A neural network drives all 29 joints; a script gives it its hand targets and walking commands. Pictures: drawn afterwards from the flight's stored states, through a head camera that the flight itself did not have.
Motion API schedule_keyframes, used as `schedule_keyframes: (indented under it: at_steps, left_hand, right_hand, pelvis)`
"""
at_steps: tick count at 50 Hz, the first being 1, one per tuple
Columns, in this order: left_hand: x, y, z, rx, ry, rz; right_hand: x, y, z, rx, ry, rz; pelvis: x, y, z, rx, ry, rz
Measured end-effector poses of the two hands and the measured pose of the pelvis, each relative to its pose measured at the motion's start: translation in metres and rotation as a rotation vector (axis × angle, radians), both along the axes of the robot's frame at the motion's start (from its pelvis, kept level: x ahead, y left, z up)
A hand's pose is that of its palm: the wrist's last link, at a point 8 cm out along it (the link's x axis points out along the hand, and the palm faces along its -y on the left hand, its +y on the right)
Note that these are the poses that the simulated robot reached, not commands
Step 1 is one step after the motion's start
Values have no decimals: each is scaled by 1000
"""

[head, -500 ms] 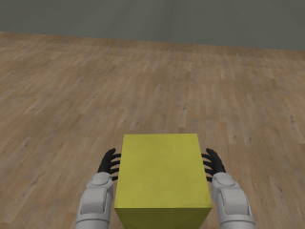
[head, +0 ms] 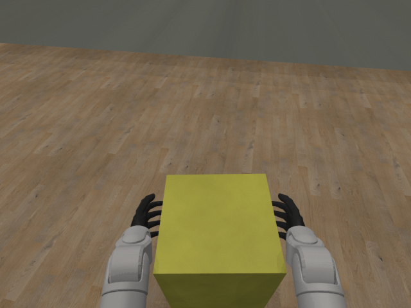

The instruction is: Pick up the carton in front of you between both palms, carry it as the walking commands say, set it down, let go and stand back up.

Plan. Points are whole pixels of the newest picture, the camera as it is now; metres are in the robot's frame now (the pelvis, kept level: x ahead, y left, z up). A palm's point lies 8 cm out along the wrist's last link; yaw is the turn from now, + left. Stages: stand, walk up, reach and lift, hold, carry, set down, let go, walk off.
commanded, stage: hold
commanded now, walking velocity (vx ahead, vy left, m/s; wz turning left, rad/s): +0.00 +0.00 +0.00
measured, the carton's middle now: (216, 244) +0.29 +0.00 -0.04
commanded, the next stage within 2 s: set down in 0.52 s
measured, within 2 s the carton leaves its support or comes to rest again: neither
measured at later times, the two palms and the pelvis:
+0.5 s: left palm (126, 251) +0.24 +0.16 +0.05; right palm (290, 235) +0.27 -0.13 +0.05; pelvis -0.03 -0.02 +0.01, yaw +6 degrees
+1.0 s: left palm (139, 244) +0.29 +0.17 -0.04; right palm (270, 229) +0.33 -0.13 -0.04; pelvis -0.04 -0.02 -0.02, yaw +8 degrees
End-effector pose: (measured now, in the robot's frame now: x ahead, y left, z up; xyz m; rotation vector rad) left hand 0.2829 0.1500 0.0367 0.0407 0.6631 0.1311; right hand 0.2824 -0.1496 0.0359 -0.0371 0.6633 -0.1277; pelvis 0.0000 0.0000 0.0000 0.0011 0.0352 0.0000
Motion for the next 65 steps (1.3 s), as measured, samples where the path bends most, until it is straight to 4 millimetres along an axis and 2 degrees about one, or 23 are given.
schedule_keyframes:
  at_steps: [5,13,20,30,39,42,45,52,58,61,65]
  left_hand:
    - [-12,5,3,18,6,2]
    - [-36,23,6,14,6,87]
    - [-44,19,13,16,0,97]
    - [-48,11,17,13,-1,106]
    - [-25,15,7,-16,13,143]
    - [-13,17,-5,-14,32,147]
    - [-3,19,-25,-8,53,148]
    - [14,18,-101,10,62,137]
    - [24,16,-170,-15,35,156]
    - [31,16,-192,-36,6,177]
    - [44,17,-208,-58,-25,196]
  right_hand:
    - [-8,6,3,-13,5,23]
    - [-7,24,7,-19,4,110]
    - [-12,21,12,-14,-2,118]
    - [-14,12,15,3,-3,118]
    - [15,17,6,36,16,109]
    - [27,20,-6,32,34,116]
    - [38,22,-27,25,54,125]
    - [54,22,-104,-1,60,142]
    - [65,19,-174,12,35,135]
    - [74,19,-195,26,8,126]
    - [88,20,-210,43,-20,120]
  pelvis:
    - [-3,1,8,-1,-84,39]
    - [-14,-4,10,4,-144,85]
    - [-25,-10,8,6,-173,101]
    - [-34,-21,6,10,-189,118]
    - [-36,-26,-2,9,-173,141]
    - [-37,-25,-5,6,-142,143]
    - [-37,-23,-9,2,-81,142]
    - [-42,-19,-25,-8,150,134]
    - [-45,-17,-53,-20,380,133]
    - [-45,-16,-70,-25,478,134]
    - [-47,-17,-91,-31,566,137]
